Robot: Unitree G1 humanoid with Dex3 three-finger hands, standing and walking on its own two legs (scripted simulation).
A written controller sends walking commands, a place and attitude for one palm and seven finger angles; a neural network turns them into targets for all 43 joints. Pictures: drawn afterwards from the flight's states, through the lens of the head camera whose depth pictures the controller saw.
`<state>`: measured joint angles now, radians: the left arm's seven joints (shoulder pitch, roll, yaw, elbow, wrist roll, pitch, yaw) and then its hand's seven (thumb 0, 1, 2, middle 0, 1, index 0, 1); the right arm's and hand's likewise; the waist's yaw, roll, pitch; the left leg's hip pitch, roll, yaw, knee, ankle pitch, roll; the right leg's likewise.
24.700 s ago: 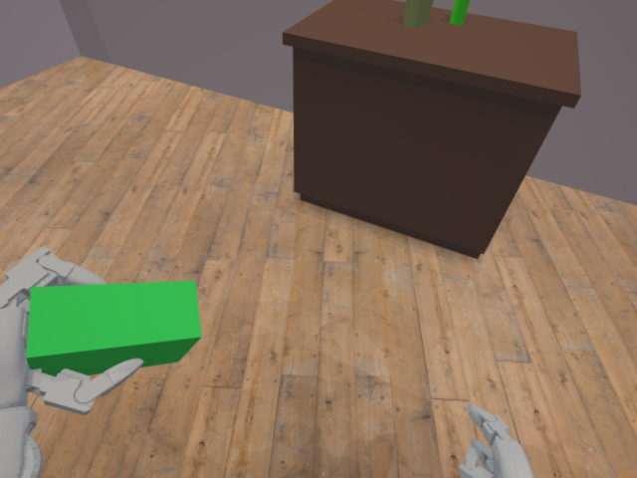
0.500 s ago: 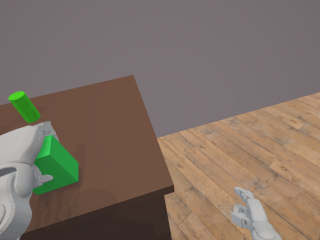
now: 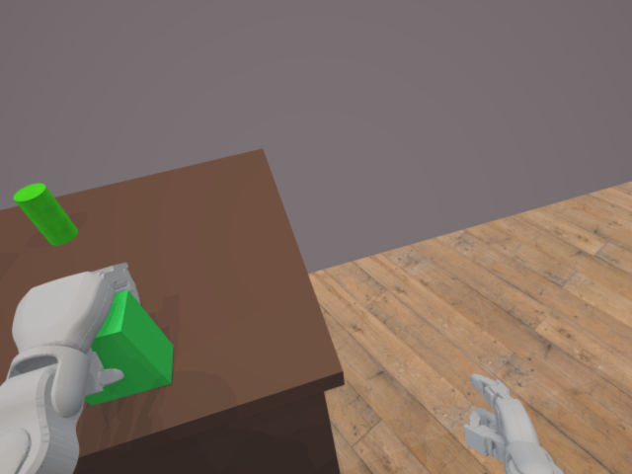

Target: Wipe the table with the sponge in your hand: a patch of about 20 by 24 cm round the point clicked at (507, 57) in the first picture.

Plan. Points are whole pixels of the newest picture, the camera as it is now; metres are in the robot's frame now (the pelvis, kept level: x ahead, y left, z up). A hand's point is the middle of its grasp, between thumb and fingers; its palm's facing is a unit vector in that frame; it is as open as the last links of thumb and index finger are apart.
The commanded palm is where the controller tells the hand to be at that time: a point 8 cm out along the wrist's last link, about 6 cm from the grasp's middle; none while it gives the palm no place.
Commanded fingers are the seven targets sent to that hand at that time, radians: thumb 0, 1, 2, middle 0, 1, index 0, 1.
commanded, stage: wipe forward along the first lane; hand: left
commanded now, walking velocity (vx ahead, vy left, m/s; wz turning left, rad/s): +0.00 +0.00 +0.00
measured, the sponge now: (118, 359) +0.21 +0.29 +0.06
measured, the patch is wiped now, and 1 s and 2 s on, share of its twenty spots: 0.10 0.35 0.55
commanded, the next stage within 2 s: slide across to the middle lane in 1.70 s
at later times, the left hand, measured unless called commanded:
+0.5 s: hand (101, 307) +0.25 +0.31 +0.12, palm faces -0.01 -0.03 -1.00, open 10.0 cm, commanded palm +0.22 +0.31 +0.16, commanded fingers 0.00 0.10 1.30 -1.20 -1.60 -1.20 -1.60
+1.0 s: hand (104, 285) +0.28 +0.33 +0.12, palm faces -0.06 -0.01 -1.00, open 10.0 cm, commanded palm +0.27 +0.33 +0.15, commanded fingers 0.00 0.10 1.30 -1.20 -1.60 -1.20 -1.60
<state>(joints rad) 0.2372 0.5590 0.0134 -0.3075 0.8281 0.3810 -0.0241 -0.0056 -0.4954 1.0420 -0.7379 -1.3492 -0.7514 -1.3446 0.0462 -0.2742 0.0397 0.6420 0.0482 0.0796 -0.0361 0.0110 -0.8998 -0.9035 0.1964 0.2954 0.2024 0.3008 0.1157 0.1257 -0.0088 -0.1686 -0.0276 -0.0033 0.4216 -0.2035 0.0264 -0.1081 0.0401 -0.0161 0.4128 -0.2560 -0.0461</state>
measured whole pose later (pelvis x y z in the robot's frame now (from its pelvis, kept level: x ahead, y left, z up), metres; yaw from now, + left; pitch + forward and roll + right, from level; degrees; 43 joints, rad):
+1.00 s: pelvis -0.01 -0.03 -0.01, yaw +2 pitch +2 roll +0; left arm -0.21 0.68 0.10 0.34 0.84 0.14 -0.09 0.01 -0.53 1.06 -0.77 -1.31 -0.78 -1.31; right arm 0.14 -0.32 0.01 0.69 0.08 0.10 -0.07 0.01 -0.90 -0.90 0.20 0.30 0.20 0.30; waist 0.06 0.11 -0.04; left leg -0.33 0.00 -0.05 0.53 -0.23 0.02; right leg -0.26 0.08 -0.06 0.51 -0.28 -0.09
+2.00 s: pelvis +0.00 +0.01 -0.01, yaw +1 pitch +7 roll -1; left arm -0.58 0.72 0.01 0.75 0.95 0.01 -0.05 0.01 -0.53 1.07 -0.77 -1.32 -0.78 -1.33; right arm 0.24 -0.32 -0.01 0.70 0.09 0.16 -0.05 0.01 -0.90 -0.90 0.20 0.30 0.20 0.30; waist 0.03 0.09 -0.08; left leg -0.41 -0.03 -0.03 0.53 -0.23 0.04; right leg -0.32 0.05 -0.04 0.47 -0.27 -0.04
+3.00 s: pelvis +0.03 +0.00 +0.00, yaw +1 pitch +2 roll +0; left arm -0.31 0.49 -0.12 0.22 0.91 0.44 0.00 0.00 -0.49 1.07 -0.70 -1.40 -0.71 -1.41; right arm 0.09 -0.31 0.03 0.66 0.09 0.18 0.01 0.01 -0.90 -0.90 0.19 0.29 0.20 0.30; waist 0.05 0.11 -0.06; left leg -0.24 -0.04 -0.03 0.44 -0.24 0.03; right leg -0.17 0.03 -0.03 0.42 -0.29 -0.04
